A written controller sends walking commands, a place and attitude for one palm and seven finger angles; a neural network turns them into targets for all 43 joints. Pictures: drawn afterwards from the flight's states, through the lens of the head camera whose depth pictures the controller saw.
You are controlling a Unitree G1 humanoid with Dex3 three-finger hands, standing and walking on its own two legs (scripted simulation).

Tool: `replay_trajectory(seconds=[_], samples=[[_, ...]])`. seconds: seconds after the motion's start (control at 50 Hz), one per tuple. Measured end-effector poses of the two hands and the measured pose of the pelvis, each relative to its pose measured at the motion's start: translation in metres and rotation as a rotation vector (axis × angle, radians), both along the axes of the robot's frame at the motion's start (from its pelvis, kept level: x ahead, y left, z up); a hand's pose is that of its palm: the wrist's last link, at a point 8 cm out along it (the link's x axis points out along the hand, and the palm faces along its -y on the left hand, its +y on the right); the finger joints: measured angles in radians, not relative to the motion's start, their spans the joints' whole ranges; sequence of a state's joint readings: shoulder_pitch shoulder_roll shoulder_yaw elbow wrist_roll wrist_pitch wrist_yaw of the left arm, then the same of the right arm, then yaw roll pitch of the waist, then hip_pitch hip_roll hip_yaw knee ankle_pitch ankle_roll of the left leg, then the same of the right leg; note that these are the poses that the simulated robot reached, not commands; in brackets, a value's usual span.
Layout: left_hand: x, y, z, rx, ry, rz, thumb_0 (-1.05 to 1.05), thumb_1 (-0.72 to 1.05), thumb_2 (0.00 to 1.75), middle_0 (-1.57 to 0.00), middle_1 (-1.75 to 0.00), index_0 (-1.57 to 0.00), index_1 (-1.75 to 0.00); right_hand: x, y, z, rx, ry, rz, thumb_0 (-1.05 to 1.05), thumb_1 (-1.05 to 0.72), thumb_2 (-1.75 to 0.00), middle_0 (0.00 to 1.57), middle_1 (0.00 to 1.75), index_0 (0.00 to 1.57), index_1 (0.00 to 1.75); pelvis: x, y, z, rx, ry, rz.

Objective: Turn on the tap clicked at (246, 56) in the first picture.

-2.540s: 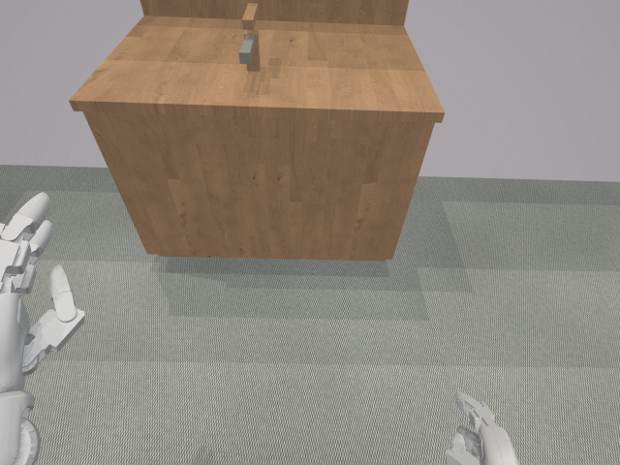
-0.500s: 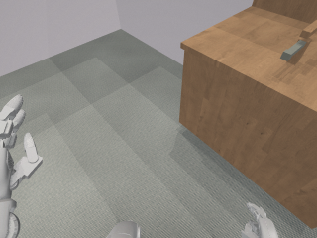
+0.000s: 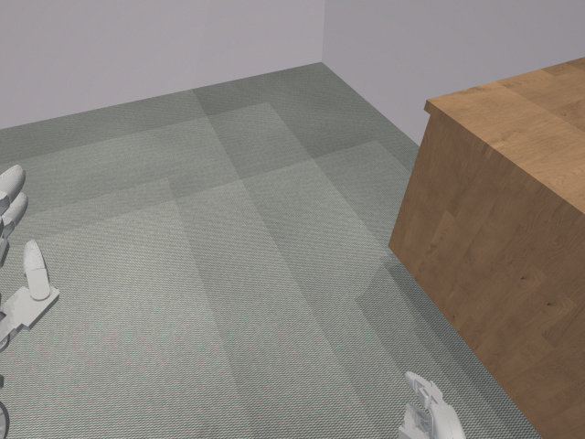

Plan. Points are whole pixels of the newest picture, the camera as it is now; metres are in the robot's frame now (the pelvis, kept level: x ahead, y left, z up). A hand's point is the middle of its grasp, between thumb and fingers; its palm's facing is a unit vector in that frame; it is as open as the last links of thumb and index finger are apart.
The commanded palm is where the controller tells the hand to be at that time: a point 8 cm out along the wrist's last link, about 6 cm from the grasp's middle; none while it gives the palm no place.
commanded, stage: walk to a spot facing it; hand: left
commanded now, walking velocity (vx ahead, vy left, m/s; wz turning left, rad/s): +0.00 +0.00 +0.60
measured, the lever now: out of the picture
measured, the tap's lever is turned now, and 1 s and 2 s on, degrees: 0 0 0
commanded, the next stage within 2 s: turn to face it in 1.52 s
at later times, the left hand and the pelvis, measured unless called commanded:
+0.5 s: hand out of the picture +0.06 +0.29 +0.18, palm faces +0.71 -0.63 -0.33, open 7.5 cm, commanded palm -0.01 +0.30 +0.18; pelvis -0.07 -0.01 -0.01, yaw +19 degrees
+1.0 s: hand out of the picture +0.07 +0.28 +0.18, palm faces +0.74 -0.51 -0.44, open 7.5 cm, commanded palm +0.00 +0.30 +0.18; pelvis +0.01 -0.02 +0.01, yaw +31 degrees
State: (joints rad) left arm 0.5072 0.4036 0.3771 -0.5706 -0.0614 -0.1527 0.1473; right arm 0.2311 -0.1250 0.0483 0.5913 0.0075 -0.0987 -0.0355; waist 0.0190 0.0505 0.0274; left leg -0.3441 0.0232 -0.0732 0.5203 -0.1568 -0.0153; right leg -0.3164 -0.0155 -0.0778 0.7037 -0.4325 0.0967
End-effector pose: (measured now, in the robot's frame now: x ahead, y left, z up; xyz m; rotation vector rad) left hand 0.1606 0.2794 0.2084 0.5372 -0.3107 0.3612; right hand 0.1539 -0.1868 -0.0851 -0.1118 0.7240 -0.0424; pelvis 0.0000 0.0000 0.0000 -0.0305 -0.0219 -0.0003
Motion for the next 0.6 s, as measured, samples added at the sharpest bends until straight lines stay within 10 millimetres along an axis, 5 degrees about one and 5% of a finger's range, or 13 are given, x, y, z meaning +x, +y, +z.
replay_trajectory(seconds=[0.12, 0.22, 0.34, 0.5, 0.6], samples=[[-0.041, -0.011, -0.017, -0.073, 0.044, 0.147, 0.02, 0.89, 0.89, -0.2, -0.3, -0.21, -0.3, -0.006, -0.026, -0.015, -0.035, 0.044, 0.092, 0.01, -0.9, -0.9, 0.2, 0.3, 0.21, 0.3, -0.024, -0.021, -0.003, 0.04, -0.019, 0.084], [-0.071, -0.017, -0.016, -0.097, 0.048, 0.172, 0.02, 0.88, 0.89, -0.21, -0.3, -0.21, -0.3, -0.013, -0.055, 0.0, -0.133, 0.059, 0.088, 0.01, -0.91, -0.9, 0.2, 0.3, 0.21, 0.3, -0.036, -0.029, 0.006, 0.071, -0.013, 0.162], [-0.111, -0.001, -0.006, -0.061, -0.03, 0.234, 0.02, 0.88, 0.89, -0.21, -0.3, -0.21, -0.3, -0.009, -0.068, 0.018, -0.249, 0.027, 0.127, 0.01, -0.91, -0.9, 0.2, 0.3, 0.2, 0.3, -0.05, -0.027, 0.006, 0.068, 0.026, 0.243], [-0.157, 0.033, -0.016, -0.048, -0.137, 0.335, 0.02, 0.89, 0.89, -0.2, -0.3, -0.2, -0.3, -0.004, -0.017, 0.016, -0.201, -0.052, 0.211, 0.01, -0.91, -0.9, 0.19, 0.3, 0.2, 0.3, -0.068, -0.012, -0.009, 0.049, -0.002, 0.328], [-0.169, 0.027, -0.008, -0.054, -0.118, 0.371, 0.02, 0.89, 0.89, -0.2, -0.3, -0.2, -0.3, -0.011, 0.03, 0.008, -0.072, -0.005, 0.313, 0.01, -0.91, -0.9, 0.2, 0.3, 0.2, 0.3, -0.061, -0.015, 0.002, 0.018, -0.008, 0.378]])
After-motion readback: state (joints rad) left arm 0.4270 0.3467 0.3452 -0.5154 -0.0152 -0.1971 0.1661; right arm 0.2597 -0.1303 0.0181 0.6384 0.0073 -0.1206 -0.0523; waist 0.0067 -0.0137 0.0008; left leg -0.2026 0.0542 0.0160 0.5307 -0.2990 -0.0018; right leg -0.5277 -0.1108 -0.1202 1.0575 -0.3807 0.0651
